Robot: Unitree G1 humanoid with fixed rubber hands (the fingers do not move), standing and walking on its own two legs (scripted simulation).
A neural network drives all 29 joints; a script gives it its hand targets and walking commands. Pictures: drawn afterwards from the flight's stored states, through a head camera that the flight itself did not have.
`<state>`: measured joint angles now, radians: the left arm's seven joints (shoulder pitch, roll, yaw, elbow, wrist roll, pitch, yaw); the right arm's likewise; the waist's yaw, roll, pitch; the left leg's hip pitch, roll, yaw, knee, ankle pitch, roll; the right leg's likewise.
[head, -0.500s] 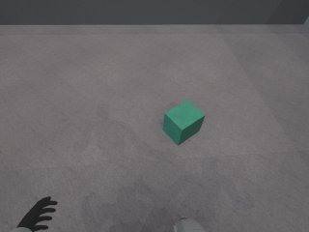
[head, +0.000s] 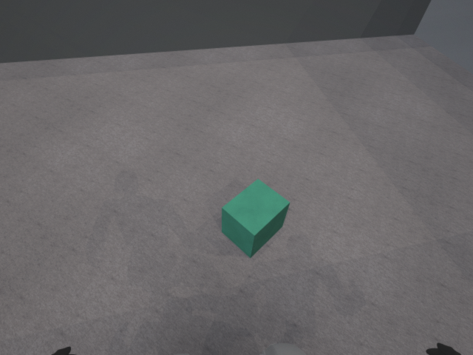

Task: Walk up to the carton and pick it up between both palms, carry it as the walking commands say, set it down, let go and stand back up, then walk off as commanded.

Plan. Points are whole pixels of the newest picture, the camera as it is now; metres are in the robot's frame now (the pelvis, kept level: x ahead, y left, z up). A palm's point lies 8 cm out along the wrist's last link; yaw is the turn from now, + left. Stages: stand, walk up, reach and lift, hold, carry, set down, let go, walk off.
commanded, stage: walk up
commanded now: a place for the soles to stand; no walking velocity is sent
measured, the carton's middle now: (254, 217) +0.78 -0.09 -0.65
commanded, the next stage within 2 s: none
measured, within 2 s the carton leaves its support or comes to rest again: neither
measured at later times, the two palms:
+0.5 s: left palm (85, 284) +0.25 +0.29 -0.05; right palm (443, 294) +0.25 -0.38 -0.06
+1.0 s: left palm (141, 211) +0.42 +0.23 -0.07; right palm (436, 269) +0.31 -0.42 -0.10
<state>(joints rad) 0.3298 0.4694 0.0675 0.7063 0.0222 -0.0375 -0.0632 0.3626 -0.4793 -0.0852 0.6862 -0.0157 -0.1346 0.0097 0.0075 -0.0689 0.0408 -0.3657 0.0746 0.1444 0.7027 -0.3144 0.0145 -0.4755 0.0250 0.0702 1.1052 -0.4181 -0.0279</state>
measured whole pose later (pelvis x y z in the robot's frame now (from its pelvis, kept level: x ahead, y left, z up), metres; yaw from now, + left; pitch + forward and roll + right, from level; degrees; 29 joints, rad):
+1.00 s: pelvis +0.27 -0.08 -0.01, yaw -2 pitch -1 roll +1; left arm 0.14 0.45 0.03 0.81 0.00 -0.04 -0.01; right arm 0.29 -0.46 -0.03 0.84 0.00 -0.05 -0.01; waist -0.01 0.01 0.07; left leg -0.35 0.04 0.00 0.75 -0.36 -0.02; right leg -0.43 -0.05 -0.05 0.77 -0.32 -0.01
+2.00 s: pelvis +0.34 +0.10 -0.02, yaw -17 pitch -1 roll +0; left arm 0.41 0.54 0.09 0.81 0.02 -0.11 0.13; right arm 0.23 -0.52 -0.13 0.61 -0.06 0.10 0.08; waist -0.02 0.09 0.08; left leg -0.52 0.03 0.02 1.13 -0.50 0.03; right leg -0.49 -0.01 -0.05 0.86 -0.35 -0.04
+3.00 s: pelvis +0.43 +0.27 -0.01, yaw -44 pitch -2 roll -1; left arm 0.19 0.48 0.07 0.82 0.02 -0.02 -0.01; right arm 0.27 -0.50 -0.07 0.76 0.00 -0.03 -0.01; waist -0.03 0.00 0.11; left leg -0.36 0.12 0.09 0.82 -0.47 0.00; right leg -0.38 0.01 0.02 0.74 -0.33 0.01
